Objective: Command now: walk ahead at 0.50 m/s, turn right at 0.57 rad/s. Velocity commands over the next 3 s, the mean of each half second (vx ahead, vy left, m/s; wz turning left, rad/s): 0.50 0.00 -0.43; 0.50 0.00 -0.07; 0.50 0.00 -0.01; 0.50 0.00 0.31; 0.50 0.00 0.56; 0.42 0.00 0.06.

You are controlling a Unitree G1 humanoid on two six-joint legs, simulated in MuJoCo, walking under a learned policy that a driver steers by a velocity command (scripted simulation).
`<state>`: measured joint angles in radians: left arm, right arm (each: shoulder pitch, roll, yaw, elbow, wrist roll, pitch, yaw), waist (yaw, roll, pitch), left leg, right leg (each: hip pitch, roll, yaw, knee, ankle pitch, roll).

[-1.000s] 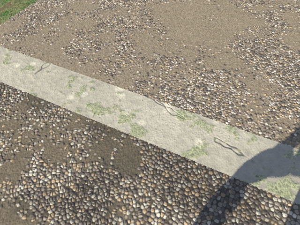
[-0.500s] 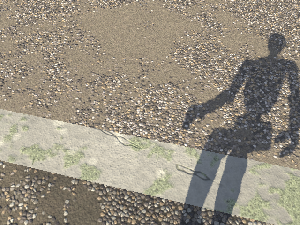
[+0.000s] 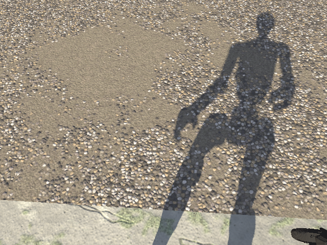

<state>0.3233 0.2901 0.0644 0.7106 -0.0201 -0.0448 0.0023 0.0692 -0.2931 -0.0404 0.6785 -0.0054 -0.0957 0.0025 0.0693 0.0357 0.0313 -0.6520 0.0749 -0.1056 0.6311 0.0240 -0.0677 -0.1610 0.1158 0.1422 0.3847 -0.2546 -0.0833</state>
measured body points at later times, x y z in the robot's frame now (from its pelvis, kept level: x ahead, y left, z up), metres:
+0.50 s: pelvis +0.27 +0.02 +0.00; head +0.31 +0.01 +0.45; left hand +0.55 +0.19 -0.08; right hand +0.20 -0.26 -0.12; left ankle +0.21 +0.15 -0.74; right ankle +0.39 -0.16 -0.70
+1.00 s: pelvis +0.53 -0.08 +0.00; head +0.56 -0.09 +0.45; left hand +0.62 +0.19 -0.12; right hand +0.68 -0.36 -0.10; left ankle +0.75 +0.03 -0.70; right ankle +0.43 -0.15 -0.74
